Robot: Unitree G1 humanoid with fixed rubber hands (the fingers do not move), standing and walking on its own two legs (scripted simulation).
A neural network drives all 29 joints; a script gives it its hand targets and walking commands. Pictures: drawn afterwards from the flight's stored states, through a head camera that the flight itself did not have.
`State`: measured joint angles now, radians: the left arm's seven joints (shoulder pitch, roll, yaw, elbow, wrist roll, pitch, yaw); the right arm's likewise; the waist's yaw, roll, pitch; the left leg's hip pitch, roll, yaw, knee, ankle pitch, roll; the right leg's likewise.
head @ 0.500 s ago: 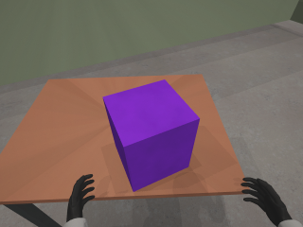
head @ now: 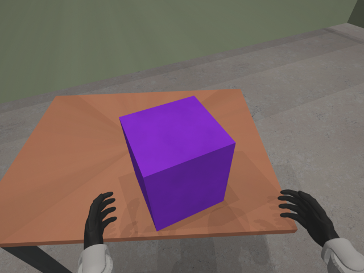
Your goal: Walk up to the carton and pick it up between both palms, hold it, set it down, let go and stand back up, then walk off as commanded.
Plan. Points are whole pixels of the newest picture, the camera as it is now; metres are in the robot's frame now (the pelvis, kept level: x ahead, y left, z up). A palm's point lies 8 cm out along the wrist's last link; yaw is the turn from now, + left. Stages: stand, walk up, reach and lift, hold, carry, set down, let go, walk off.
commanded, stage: reach and lift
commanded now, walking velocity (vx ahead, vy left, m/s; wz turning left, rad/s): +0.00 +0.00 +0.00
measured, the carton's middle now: (175, 162) +0.41 +0.04 +0.00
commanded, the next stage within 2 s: none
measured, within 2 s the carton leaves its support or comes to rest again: neither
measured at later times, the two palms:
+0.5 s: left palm (104, 204) +0.25 +0.17 +0.07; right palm (308, 186) +0.29 -0.25 +0.06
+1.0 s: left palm (98, 172) +0.30 +0.19 +0.11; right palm (294, 141) +0.36 -0.22 +0.13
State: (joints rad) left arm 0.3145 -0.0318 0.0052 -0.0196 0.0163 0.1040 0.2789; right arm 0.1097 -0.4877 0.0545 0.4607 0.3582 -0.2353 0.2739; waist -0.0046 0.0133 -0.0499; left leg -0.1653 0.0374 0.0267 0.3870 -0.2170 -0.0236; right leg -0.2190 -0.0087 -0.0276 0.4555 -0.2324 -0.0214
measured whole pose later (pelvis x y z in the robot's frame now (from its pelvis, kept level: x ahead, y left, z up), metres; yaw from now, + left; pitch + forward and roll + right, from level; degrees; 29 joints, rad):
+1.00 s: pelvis -0.02 -0.01 +0.00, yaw +0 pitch -1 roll +1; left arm -0.30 0.02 0.16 0.02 0.00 0.65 0.29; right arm -0.55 -0.50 0.13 0.48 0.40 0.27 0.14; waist 0.03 0.01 0.01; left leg -0.17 0.05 0.03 0.35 -0.17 -0.04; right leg -0.23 0.00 -0.03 0.43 -0.19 -0.03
